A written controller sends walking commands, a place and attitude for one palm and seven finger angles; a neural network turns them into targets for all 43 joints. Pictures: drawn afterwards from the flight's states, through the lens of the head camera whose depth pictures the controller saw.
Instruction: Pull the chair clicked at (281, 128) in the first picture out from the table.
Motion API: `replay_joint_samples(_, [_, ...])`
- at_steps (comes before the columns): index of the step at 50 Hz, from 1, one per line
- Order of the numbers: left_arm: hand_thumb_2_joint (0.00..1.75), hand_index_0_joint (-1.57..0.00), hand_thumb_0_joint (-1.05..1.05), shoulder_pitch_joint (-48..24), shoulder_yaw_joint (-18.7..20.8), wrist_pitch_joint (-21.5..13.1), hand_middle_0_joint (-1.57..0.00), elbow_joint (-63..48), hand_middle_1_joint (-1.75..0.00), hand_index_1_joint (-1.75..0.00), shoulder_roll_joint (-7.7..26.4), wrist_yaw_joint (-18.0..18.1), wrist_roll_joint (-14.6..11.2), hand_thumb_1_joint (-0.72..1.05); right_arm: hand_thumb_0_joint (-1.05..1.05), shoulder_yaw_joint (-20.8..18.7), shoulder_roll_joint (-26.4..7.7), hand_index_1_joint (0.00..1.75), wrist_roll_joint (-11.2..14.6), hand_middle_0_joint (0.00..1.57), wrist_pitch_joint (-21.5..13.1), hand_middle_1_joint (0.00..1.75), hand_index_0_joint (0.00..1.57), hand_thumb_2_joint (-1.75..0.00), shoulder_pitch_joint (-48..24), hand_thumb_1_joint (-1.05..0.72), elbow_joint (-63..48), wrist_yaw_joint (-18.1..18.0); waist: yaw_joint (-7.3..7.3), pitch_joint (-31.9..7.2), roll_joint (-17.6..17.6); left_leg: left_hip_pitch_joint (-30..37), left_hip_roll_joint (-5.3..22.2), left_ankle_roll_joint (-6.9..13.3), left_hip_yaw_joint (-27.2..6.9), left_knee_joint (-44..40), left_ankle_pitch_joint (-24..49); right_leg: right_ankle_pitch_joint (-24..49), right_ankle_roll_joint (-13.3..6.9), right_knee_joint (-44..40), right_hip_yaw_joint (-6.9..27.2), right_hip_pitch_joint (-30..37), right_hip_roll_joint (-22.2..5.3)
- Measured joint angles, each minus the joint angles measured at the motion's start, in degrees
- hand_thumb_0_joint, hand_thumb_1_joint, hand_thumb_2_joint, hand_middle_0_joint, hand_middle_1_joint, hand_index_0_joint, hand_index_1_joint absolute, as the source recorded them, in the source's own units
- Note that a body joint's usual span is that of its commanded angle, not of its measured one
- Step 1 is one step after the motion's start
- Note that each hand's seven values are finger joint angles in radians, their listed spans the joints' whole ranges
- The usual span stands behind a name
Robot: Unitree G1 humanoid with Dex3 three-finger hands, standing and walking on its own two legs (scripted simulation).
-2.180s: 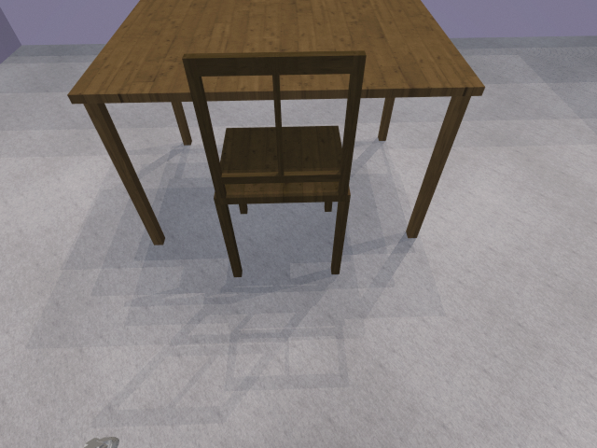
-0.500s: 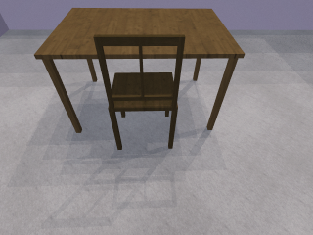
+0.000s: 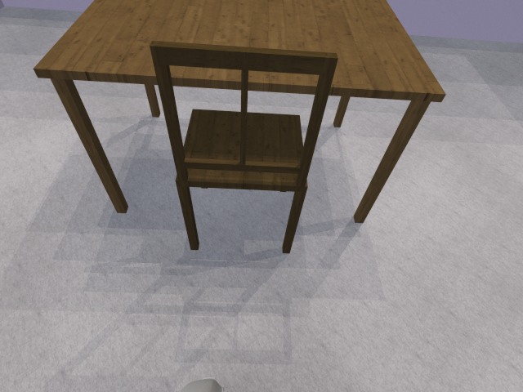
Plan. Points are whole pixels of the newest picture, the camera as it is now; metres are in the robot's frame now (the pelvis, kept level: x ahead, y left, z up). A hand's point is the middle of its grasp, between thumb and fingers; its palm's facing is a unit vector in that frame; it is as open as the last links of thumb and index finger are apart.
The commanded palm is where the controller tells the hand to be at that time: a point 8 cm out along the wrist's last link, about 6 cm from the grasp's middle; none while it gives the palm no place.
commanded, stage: take the last steps up to it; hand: left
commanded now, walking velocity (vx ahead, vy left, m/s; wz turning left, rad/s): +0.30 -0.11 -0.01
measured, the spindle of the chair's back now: (243, 121) +0.76 +0.11 -0.06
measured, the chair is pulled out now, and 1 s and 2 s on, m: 0.00 0.00 0.00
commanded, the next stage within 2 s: come to a stop and stand still in 0.70 s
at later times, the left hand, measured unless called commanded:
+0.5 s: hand (199, 314) +0.27 +0.14 -0.14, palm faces -0.01 -0.97 -0.24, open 7.3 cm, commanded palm none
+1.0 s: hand (225, 325) +0.26 +0.09 -0.17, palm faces +0.09 -0.99 -0.12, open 7.3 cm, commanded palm none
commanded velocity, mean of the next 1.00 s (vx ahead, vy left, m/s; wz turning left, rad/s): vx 0.12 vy -0.07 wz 0.04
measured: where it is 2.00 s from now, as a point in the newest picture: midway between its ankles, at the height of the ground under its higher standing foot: (276, 391)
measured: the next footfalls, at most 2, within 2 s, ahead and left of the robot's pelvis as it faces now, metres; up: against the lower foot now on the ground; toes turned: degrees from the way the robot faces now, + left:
right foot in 0.46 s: +0.27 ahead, -0.18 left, +0.00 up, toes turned -7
left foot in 0.84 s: +0.36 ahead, +0.02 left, +0.00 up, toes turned +7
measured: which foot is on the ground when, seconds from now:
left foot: down 0.00-0.46, up 0.48-0.82, down 0.84-1.00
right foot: down 0.00-0.00, up 0.02-0.44, down 0.46-0.84, up 0.86-1.00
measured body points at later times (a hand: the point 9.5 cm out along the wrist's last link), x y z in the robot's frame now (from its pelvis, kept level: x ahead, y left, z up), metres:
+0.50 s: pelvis +0.16 -0.06 +0.00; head +0.17 -0.07 +0.45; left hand +0.27 +0.19 -0.13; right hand +0.08 -0.28 -0.16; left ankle +0.08 +0.09 -0.70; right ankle +0.24 -0.17 -0.72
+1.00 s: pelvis +0.30 -0.06 +0.02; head +0.31 -0.04 +0.47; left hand +0.26 +0.14 -0.16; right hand +0.38 -0.29 -0.12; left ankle +0.32 +0.02 -0.72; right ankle +0.28 -0.20 -0.69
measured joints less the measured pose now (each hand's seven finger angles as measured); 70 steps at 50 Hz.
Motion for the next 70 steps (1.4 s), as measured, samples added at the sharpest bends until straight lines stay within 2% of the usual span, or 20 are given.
replay_joint_samples(1, [0.9,-0.21,0.01,0.4,0.1,0.4,-0.2,0.4,-0.3,-0.3,-0.3,-0.3,-0.3,0.91,0.02,-0.1,-0.3,0.3,-0.3,0.2,-1.1,0.3,0.2,-0.89,-0.6,-0.94,-0.8,-0.2,-0.22,0.0,0.3,0.5,0.6,0.7,0.3,-0.4,2.9,-1.3,-0.3,7.8,-0.3,-3.0,0.1])
replay_joint_samples(4, [0.9,-0.21,0.01,-2.0,0.6,2.0,-0.2,0.2,-0.3,-0.3,1.2,-0.7,-0.1,0.91,0.01,0.2,0.7,0.3,-0.1,0.2,-2.1,0.3,0.2,-0.89,-0.9,-0.93,-1.5,-1.1,-0.34,0.3,-1.5,3.0,0.3,1.0,2.2,1.4,-0.5,0.6,-1.5,32.7,0.4,-14.0,-0.8])
replay_joint_samples(7, [0.9,-0.2,0.01,-6.8,1.5,2.3,-0.2,-2.4,-0.3,-0.29,3.3,-1.3,0.4,0.91,0.01,0.6,1.9,0.3,-0.1,0.2,-2.0,0.3,0.2,-0.89,1.3,-0.92,-0.4,-1.6,0.12,-0.5,-2.1,7.3,-0.7,0.1,2.3,-4.2,0.3,7.4,-0.9,39.3,-1.2,-22.7,-3.3])
replay_joint_samples(11, [0.9,-0.2,0.01,-12.6,1.9,1.9,-0.2,-7.4,-0.29,-0.29,4.3,-1.7,0.4,0.91,0.01,0.4,1.9,0.3,0.0,0.2,-1.4,0.3,0.2,-0.89,4.9,-0.94,1.8,-1.6,0.32,-2.2,-1.4,12.1,-1.6,0.0,1.7,-11.4,2.4,13.1,0.5,32.5,-1.7,-29.1,-6.2])
replay_joint_samples(14, [0.9,-0.2,0.01,-16.2,2.3,1.9,-0.2,-9.7,-0.29,-0.29,4.8,-1.8,0.4,0.92,0.01,0.4,2.1,0.3,-0.2,0.2,-1.0,0.3,0.2,-0.89,7.3,-0.94,2.5,-1.0,-0.69,-2.7,-0.9,15.0,-1.8,-0.6,1.2,-14.9,2.8,15.6,1.1,24.6,-1.8,-30.6,-7.5])
replay_joint_samples(22, [0.9,-0.2,0.01,-22.3,3.0,1.5,-0.19,-12.3,-0.29,-0.29,6.6,-2.8,0.1,0.93,0.01,-0.2,2.0,0.3,-1.0,0.2,0.2,0.3,0.2,-0.89,12.0,-0.91,3.6,-0.3,-4.63,-1.7,1.3,19.1,0.4,-4.0,0.3,-13.8,-2.2,15.9,0.7,5.0,-3.9,-23.8,-6.1])
replay_joint_samples(24, [0.9,-0.2,0.01,-22.6,2.8,0.0,-0.2,-12.9,-0.29,-0.29,7.0,-2.7,0.2,0.92,0.01,-0.2,1.8,0.3,-0.7,0.2,0.7,0.3,0.2,-0.89,13.2,-0.91,4.1,-0.1,-4.54,-1.6,1.4,16.4,1.5,-3.4,-0.4,-5.3,-7.2,17.7,-0.4,1.8,-4.1,-21.1,-5.1])
replay_joint_samples(26, [0.9,-0.2,0.01,-22.8,2.4,-1.1,-0.2,-12.8,-0.29,-0.29,5.9,-2.2,-0.1,0.92,0.01,-0.1,0.6,0.3,-0.4,0.2,1.8,0.3,0.2,-0.89,12.2,-0.91,4.8,0.0,-4.03,-0.5,3.3,10.1,1.9,-1.4,-4.2,11.0,-12.0,16.4,-1.0,4.6,-5.4,-20.9,-3.5])
replay_joint_samples(29, [0.9,-0.2,0.01,-20.5,1.7,-0.8,-0.2,-11.8,-0.29,-0.29,4.1,-1.2,-0.4,0.92,0.01,-0.5,-0.6,0.3,-0.5,0.2,2.7,0.3,0.2,-0.89,10.3,-0.91,4.4,0.1,-3.68,-0.9,4.2,1.8,1.7,-0.3,-5.5,26.3,-8.5,14.8,-1.5,1.4,-6.3,-17.3,-1.8])
replay_joint_samples(31, [0.9,-0.2,0.01,-18.6,1.6,-0.6,-0.2,-10.6,-0.29,-0.29,3.1,-0.3,-0.3,0.92,0.01,-0.6,-1.0,0.3,-0.6,0.2,2.5,0.3,0.2,-0.89,8.8,-0.91,3.2,0.0,-3.87,-1.4,4.1,-1.7,2.0,-0.7,-4.9,27.3,-5.6,15.6,-1.6,-2.3,-6.9,-14.6,-1.1])
replay_joint_samples(35, [0.9,-0.2,0.01,-15.4,1.2,-0.5,-0.2,-8.3,-0.3,-0.3,3.2,0.0,-0.1,0.94,0.01,-0.6,-0.7,0.3,-0.5,0.2,2.1,0.3,0.2,-0.89,5.8,-0.91,0.8,-0.1,-3.34,-2.1,3.3,-3.9,2.3,-1.7,-3.2,17.2,-3.6,15.7,-2.0,-7.0,-7.7,-10.5,0.0])
replay_joint_samples(41, [0.9,-0.2,0.01,-11.2,0.8,0.3,-0.2,-5.6,-0.3,-0.3,2.8,-0.5,-0.4,0.93,0.01,0.5,0.5,0.3,-0.3,0.2,0.5,0.3,0.19,-0.9,2.3,-0.92,-0.5,-0.2,-0.85,-1.8,2.2,3.4,0.8,-1.4,-1.8,-3.9,1.3,10.6,-0.8,-4.2,-8.1,-7.1,0.9])
replay_joint_samples(43, [0.9,-0.2,0.01,-10.4,0.7,1.0,-0.2,-4.7,-0.3,-0.3,3.1,-0.5,-0.7,0.92,0.01,1.0,1.3,0.3,-0.4,0.2,-0.2,0.3,0.2,-0.89,1.4,-0.92,-0.5,-0.6,-0.43,-1.5,0.5,4.7,-0.2,0.7,-1.4,-4.5,3.0,5.4,-0.3,2.9,-7.1,-8.9,-0.2])
replay_joint_samples(46, [0.9,-0.2,0.01,-11.4,0.3,2.3,-0.2,-3.5,-0.29,-0.29,3.1,0.3,-0.8,0.92,0.0,2.0,2.3,0.3,-0.2,0.2,-0.1,0.3,0.2,-0.89,0.0,-0.93,-0.1,-2.2,0.2,-0.7,-1.6,7.1,-1.7,1.1,-0.1,-5.8,1.7,-1.1,0.6,14.0,-3.5,-13.3,-1.4])
replay_joint_samples(53, [0.9,-0.2,0.01,-15.1,-0.2,3.9,-0.2,-5.8,-0.29,-0.29,2.3,1.0,-0.8,0.91,0.0,1.7,1.9,0.3,0.6,0.2,2.2,0.3,0.2,-0.89,-3.4,-0.94,0.7,-2.8,0.35,1.2,-0.6,11.1,-2.4,0.4,-0.4,-12.3,4.6,4.0,1.9,10.9,-1.3,-15.8,-3.6])
replay_joint_samples(57, [0.9,-0.2,0.01,-16.6,0.5,4.1,-0.2,-7.9,-0.29,-0.29,3.1,1.2,-0.6,0.91,0.0,1.0,1.6,0.3,0.3,0.2,3.5,0.3,0.2,-0.89,-4.1,-0.93,0.1,-2.2,0.26,1.5,0.5,10.4,-1.6,-0.7,-0.8,-11.0,4.3,6.6,1.8,8.9,-1.5,-15.3,-3.6])
replay_joint_samples(59, [0.9,-0.2,0.01,-16.6,0.6,3.6,-0.2,-8.9,-0.29,-0.29,3.9,1.2,-0.4,0.91,0.0,0.7,1.5,0.3,0.4,0.2,3.9,0.3,0.2,-0.89,-3.8,-0.92,-0.1,-1.9,0.33,1.1,0.4,9.2,-1.6,-1.6,-0.7,-8.8,3.4,12.2,1.6,3.4,-1.1,-13.2,-3.7])
replay_joint_samples(61, [0.9,-0.2,0.01,-16.9,0.6,3.2,-0.2,-8.7,-0.29,-0.29,4.0,1.3,-0.2,0.91,0.0,0.2,0.9,0.3,0.7,0.2,4.5,0.3,0.2,-0.89,-3.7,-0.92,-0.1,-1.4,0.04,0.9,1.7,8.0,-0.9,-2.5,-1.4,-6.2,1.1,10.7,1.1,3.0,-1.3,-13.0,-3.0])
replay_joint_samples(64, [0.9,-0.2,0.01,-17.2,0.2,3.1,-0.2,-8.8,-0.29,-0.29,3.7,1.0,0.0,0.91,0.01,-0.4,-0.1,0.3,0.6,0.2,5.8,0.3,0.2,-0.89,-2.6,-0.92,-0.2,-1.1,-0.6,0.0,3.0,5.9,-2.2,-3.2,-4.2,1.2,-7.6,10.9,0.3,1.9,-2.0,-13.0,-2.6])
replay_joint_samples(70, [0.9,-0.21,0.01,-18.3,0.6,2.6,-0.2,-10.4,-0.3,-0.3,3.3,1.0,0.1,0.91,0.01,-0.8,-1.8,0.3,0.5,0.2,6.3,0.3,0.2,-0.89,-0.1,-0.91,0.1,-0.8,-0.33,-0.1,3.1,4.5,-3.8,-4.6,-6.2,12.9,-10.3,14.1,0.3,-1.8,-2.1,-12.6,-3.4])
